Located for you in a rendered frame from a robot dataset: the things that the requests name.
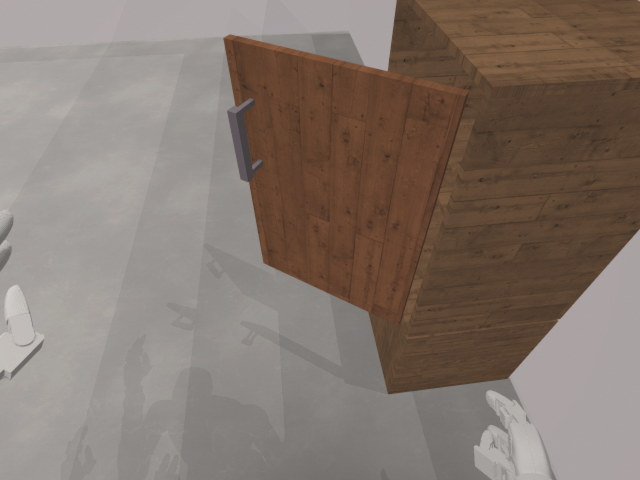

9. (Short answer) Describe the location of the cupboard door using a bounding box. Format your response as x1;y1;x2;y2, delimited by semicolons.
223;34;469;326

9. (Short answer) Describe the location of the robot left hand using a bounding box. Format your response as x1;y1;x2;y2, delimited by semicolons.
0;210;44;381

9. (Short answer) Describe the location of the handle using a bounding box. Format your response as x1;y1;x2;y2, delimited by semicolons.
227;98;263;182

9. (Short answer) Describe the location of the robot right hand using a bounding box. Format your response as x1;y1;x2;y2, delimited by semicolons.
474;390;553;480

